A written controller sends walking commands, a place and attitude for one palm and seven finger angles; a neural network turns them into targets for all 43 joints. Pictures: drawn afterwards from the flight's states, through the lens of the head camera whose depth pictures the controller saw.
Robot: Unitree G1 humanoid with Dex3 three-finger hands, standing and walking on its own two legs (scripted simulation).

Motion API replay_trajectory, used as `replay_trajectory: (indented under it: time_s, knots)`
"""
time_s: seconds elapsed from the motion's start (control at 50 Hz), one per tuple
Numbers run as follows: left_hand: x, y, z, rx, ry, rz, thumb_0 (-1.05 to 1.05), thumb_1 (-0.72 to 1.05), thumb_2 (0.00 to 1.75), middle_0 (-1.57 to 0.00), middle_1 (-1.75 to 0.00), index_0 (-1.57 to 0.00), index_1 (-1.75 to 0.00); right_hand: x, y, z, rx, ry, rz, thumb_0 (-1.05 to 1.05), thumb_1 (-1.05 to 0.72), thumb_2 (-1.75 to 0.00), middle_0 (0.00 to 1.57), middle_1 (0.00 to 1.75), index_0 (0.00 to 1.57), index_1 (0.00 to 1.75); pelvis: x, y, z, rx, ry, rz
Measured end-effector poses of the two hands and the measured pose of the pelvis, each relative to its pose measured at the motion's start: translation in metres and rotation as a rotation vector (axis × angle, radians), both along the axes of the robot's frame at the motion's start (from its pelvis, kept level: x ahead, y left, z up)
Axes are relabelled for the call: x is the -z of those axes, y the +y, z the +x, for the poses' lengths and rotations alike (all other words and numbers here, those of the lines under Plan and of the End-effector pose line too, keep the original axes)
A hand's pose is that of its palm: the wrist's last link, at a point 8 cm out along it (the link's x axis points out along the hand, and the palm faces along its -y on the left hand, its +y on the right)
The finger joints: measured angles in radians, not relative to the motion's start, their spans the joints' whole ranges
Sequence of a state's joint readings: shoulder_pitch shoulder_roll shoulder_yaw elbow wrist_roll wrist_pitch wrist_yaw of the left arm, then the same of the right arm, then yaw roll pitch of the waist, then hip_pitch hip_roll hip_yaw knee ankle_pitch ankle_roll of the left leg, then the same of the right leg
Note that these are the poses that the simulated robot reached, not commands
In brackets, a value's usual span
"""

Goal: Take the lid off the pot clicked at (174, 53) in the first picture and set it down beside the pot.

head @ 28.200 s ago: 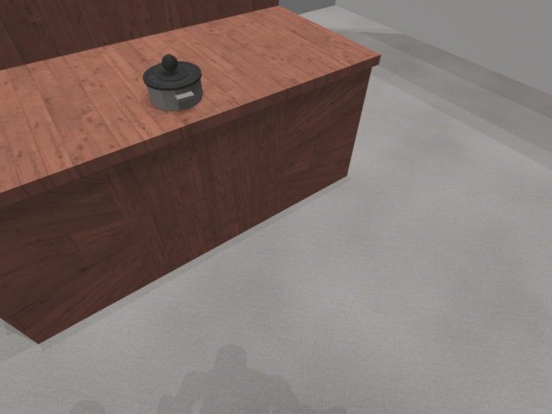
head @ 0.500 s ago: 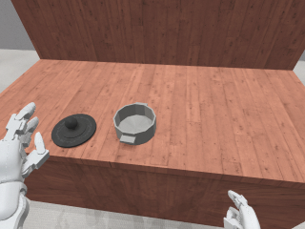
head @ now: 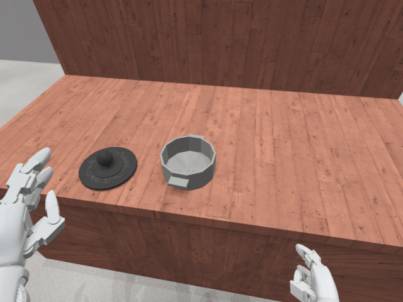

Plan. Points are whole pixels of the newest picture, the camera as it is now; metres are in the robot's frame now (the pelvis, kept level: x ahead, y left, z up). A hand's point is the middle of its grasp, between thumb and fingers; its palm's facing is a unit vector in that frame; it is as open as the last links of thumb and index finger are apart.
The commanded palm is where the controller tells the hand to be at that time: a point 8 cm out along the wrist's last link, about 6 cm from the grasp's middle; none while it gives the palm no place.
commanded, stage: step back with the hand held close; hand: left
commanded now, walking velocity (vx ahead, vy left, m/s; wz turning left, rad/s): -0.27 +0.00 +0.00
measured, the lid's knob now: (105, 158) +0.49 +0.37 -0.05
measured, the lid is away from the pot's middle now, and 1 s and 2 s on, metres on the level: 0.25 0.25 0.25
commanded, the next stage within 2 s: stop stepping back and stand still in 1.72 s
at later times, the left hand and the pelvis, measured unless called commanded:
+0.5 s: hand (34, 237) +0.15 +0.26 +0.15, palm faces +0.23 -0.82 -0.53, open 7.4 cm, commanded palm +0.09 +0.31 +0.17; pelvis -0.05 +0.03 -0.01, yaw -1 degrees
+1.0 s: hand (14, 277) +0.10 +0.25 +0.16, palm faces +0.29 -0.84 -0.45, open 7.4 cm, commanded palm +0.03 +0.31 +0.17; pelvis -0.09 +0.03 -0.02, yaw +0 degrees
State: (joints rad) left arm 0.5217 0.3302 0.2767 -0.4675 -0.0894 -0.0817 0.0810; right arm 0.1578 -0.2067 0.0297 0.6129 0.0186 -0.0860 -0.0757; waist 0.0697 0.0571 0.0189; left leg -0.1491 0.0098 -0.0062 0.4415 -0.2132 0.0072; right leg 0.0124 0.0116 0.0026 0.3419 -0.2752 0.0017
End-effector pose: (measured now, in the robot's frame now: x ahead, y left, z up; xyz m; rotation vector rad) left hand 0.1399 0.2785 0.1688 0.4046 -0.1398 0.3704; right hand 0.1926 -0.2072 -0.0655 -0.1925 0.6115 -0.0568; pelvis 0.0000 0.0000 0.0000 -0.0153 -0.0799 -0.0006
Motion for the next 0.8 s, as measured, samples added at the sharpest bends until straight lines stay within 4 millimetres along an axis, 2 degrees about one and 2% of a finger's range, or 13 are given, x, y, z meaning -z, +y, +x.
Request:
replay_trajectory:
  time_s: [0.06, 0.12, 0.28, 0.36, 0.52, 0.7, 0.8]
  knots:
    - [-0.018, 0.009, 0.004, 0.013, -0.067, 0.086, 0.02, 0.89, 0.90, -0.21, -0.31, -0.21, -0.30, 0.001, 0.000, -0.002, -0.006, 0.016, -0.007, 0.01, -0.90, -0.90, 0.20, 0.30, 0.20, 0.30, 0.001, 0.001, -0.003, 0.000, 0.018, -0.011]
    - [-0.022, 0.016, 0.009, 0.032, -0.082, 0.126, 0.02, 0.89, 0.90, -0.21, -0.31, -0.21, -0.30, 0.004, -0.003, -0.009, 0.014, 0.049, -0.012, 0.01, -0.90, -0.90, 0.20, 0.30, 0.20, 0.30, 0.003, 0.006, -0.006, 0.007, 0.043, -0.018]
    - [0.015, 0.017, 0.011, 0.157, 0.084, 0.087, 0.01, 0.89, 0.90, -0.21, -0.31, -0.21, -0.30, 0.009, -0.010, -0.043, 0.120, 0.142, -0.056, 0.01, -0.91, -0.90, 0.20, 0.30, 0.20, 0.30, 0.006, 0.025, -0.014, 0.025, 0.084, -0.012]
    - [0.013, 0.023, 0.002, 0.186, 0.093, 0.123, 0.02, 0.89, 0.90, -0.21, -0.31, -0.21, -0.30, 0.010, -0.005, -0.058, 0.134, 0.160, -0.071, 0.01, -0.91, -0.90, 0.20, 0.30, 0.20, 0.30, 0.009, 0.031, -0.023, 0.026, 0.089, -0.009]
    - [-0.009, 0.027, -0.025, 0.161, 0.002, 0.201, 0.02, 0.89, 0.90, -0.21, -0.31, -0.22, -0.30, 0.019, 0.015, -0.079, 0.100, 0.123, -0.022, 0.01, -0.91, -0.90, 0.20, 0.30, 0.20, 0.30, 0.014, 0.033, -0.048, 0.021, 0.080, -0.028]
    - [0.005, 0.032, -0.052, 0.122, -0.052, 0.122, 0.01, 0.89, 0.90, -0.21, -0.31, -0.21, -0.30, 0.019, 0.016, -0.100, 0.108, 0.101, -0.051, 0.01, -0.90, -0.90, 0.20, 0.30, 0.20, 0.30, 0.020, 0.037, -0.065, 0.002, 0.080, -0.047]
    - [0.002, 0.036, -0.060, 0.113, -0.080, 0.152, 0.02, 0.89, 0.90, -0.21, -0.31, -0.21, -0.30, 0.013, 0.015, -0.106, 0.100, 0.065, -0.070, 0.01, -0.90, -0.90, 0.20, 0.30, 0.20, 0.30, 0.021, 0.036, -0.075, 0.002, 0.076, -0.044]
